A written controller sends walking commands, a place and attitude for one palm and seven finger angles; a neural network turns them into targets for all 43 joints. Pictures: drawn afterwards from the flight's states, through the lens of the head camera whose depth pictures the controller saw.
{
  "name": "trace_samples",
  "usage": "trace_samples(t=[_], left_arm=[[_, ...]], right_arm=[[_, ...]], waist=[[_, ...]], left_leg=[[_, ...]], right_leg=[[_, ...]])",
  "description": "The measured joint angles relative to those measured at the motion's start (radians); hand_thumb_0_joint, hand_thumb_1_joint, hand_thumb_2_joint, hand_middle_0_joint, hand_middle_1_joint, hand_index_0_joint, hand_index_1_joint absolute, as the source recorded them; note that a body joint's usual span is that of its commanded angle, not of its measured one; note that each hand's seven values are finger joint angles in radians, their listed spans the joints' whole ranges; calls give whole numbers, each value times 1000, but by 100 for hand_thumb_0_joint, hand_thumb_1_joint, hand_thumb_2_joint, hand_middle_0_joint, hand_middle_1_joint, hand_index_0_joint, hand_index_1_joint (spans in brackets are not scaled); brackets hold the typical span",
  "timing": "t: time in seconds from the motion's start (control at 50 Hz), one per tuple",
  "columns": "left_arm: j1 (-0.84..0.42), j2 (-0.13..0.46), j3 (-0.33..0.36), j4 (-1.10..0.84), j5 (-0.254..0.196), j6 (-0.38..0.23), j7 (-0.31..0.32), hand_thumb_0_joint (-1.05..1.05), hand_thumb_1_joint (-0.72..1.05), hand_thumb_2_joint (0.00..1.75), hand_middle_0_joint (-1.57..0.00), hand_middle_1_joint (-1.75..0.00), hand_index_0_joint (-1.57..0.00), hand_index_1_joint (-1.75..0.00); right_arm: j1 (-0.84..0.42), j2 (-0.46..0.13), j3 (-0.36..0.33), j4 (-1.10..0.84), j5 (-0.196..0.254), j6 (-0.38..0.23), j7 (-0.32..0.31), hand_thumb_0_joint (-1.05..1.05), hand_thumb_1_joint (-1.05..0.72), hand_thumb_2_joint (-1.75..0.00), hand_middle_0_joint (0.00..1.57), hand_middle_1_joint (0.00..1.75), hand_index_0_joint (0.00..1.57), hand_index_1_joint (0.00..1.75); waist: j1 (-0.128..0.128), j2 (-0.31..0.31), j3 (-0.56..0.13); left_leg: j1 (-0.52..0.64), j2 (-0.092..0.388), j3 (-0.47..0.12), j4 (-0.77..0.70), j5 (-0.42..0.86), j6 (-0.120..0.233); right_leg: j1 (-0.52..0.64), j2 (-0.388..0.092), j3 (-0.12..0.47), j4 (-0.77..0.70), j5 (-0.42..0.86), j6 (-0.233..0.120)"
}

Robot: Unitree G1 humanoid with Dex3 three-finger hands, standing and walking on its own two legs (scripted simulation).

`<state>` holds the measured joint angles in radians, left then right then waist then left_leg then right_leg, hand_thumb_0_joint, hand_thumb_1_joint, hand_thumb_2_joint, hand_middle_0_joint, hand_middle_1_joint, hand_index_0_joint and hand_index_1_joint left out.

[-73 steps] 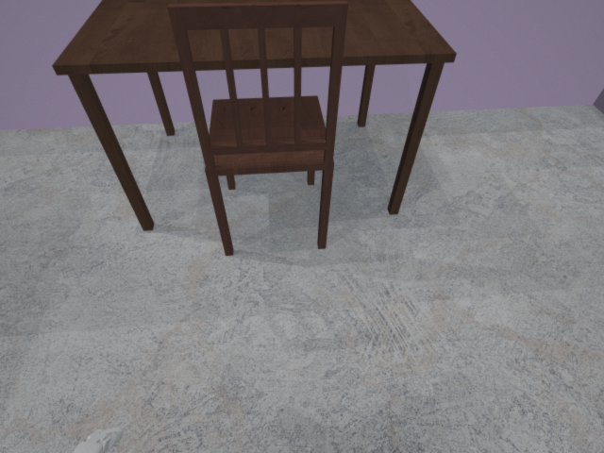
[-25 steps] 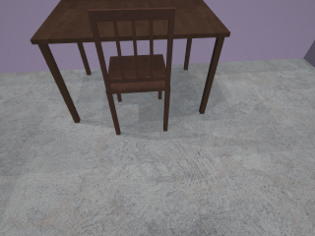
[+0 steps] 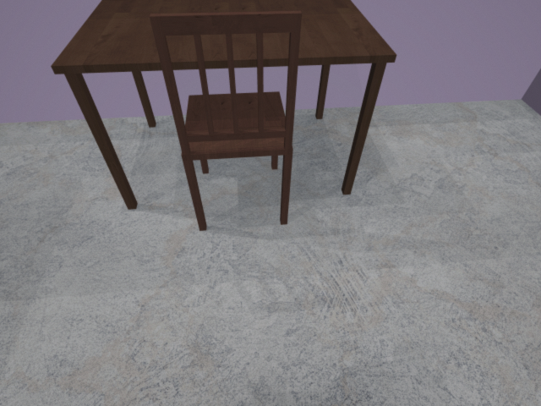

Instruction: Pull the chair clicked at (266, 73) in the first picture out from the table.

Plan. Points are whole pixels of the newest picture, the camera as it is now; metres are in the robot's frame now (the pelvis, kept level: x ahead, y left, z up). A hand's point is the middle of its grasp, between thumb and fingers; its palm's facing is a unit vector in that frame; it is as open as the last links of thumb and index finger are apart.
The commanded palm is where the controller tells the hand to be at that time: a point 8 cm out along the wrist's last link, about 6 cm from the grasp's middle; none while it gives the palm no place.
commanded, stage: walk to a spot facing it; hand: left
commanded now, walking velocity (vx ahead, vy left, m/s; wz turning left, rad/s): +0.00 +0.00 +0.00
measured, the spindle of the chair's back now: (232, 88) +1.03 +0.18 -0.06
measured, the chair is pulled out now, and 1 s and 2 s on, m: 0.00 0.00 0.00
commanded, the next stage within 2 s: none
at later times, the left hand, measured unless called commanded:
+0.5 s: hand out of the picture +0.06 +0.18 -0.18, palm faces -0.14 -0.95 -0.27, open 7.3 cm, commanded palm none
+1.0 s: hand (179, 403) +0.17 +0.17 -0.19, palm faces -0.27 -0.94 -0.20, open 7.3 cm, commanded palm none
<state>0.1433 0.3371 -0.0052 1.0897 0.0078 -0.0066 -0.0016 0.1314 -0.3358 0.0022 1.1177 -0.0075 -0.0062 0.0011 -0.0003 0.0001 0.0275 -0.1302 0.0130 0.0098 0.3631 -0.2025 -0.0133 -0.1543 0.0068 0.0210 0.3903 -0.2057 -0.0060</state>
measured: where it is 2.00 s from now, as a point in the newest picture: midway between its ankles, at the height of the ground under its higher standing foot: (298, 359)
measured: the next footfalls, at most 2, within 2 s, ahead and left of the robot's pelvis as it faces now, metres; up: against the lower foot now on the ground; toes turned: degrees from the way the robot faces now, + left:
left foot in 1.02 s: +0.34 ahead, +0.04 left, +0.00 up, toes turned -22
right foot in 1.58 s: +0.35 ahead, -0.20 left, +0.00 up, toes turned -54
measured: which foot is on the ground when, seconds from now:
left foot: down 0.00-0.48, up 0.50-1.00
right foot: down 0.00-1.00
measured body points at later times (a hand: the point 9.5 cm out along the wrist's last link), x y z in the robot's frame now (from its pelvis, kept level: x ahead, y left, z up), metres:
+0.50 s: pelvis +0.01 -0.03 -0.03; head +0.01 -0.05 +0.42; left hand +0.07 +0.23 -0.16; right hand +0.02 -0.29 -0.19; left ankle -0.01 +0.12 -0.73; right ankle -0.01 -0.10 -0.75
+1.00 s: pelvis +0.18 -0.02 -0.02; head +0.21 -0.02 +0.43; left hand +0.18 +0.22 -0.17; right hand +0.24 -0.29 -0.14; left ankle +0.30 +0.05 -0.74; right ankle -0.01 -0.10 -0.74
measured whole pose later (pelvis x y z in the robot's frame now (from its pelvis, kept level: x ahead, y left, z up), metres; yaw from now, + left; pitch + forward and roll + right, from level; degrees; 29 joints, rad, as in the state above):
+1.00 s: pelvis +0.18 -0.02 -0.02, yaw -25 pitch +1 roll -1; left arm 0.50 0.17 0.05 1.05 0.02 -0.05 0.02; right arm 0.08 -0.18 -0.04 0.90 -0.01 -0.02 0.02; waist 0.09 -0.01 0.02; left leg -0.45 0.05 0.05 0.64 -0.25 -0.02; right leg 0.00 0.06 0.22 0.42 -0.43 -0.02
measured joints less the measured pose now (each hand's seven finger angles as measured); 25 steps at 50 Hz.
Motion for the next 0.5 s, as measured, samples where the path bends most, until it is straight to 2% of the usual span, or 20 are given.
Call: trace_samples(t=[0.16, 0.34, 0.36, 0.42, 0.46, 0.48, 0.5], left_arm=[[3, 1, 3, -4, 1, 3, 0, 0, 91, 90, -20, -30, -20, -30], [50, -41, 23, -66, 4, 53, -1, 0, 91, 90, -20, -30, -20, -30], [58, -47, 26, -73, 6, 57, -6, 0, 91, 90, -20, -30, -20, -30], [98, -76, 38, -91, 10, 66, -23, 0, 91, 90, -20, -30, -20, -30], [132, -97, 42, -102, 13, 59, -34, 0, 91, 90, -20, -30, -20, -30], [151, -104, 43, -110, 16, 47, -36, 0, 91, 90, -20, -30, -20, -30], [165, -112, 44, -114, 18, 31, -32, 0, 91, 90, -20, -30, -20, -30]], right_arm=[[-9, 0, -1, -5, -1, 0, -2, 0, -90, -90, 20, 30, 20, 30], [0, 63, -20, -94, -5, 26, -16, 0, -90, -90, 20, 30, 20, 30], [6, 71, -22, -102, -5, 28, -14, 0, -90, -90, 20, 30, 20, 30], [31, 85, -30, -113, -9, 33, -3, 0, -90, -90, 20, 30, 20, 30], [54, 82, -37, -116, -12, 36, 3, 0, -90, -90, 20, 30, 20, 30], [66, 80, -40, -117, -11, 40, 5, 0, -90, -90, 20, 30, 20, 30], [74, 80, -44, -115, -11, 46, 6, 0, -90, -90, 20, 30, 20, 30]], waist=[[7, 1, 3], [18, -15, 24], [20, -18, 27], [33, -8, 25], [38, 16, 14], [41, 28, 5], [42, 38, 0]], left_leg=[[0, 3, 8, 1, -2, 0], [-57, 26, 93, 121, -71, -5], [-60, 29, 105, 137, -82, -5], [-49, 53, 151, 174, -120, -12], [-54, 84, 169, 226, -160, -21], [-78, 100, 166, 290, -221, -18], [-125, 103, 135, 400, -294, -19]], right_leg=[[-4, 3, 8, 2, 0, 0], [-116, 32, 90, 164, -54, -2], [-135, 31, 86, 206, -88, -3], [-173, 11, 13, 346, -211, 4], [-149, 4, -32, 327, -217, 2], [-137, 11, -40, 291, -185, -15], [-145, 24, -48, 302, -168, -36]])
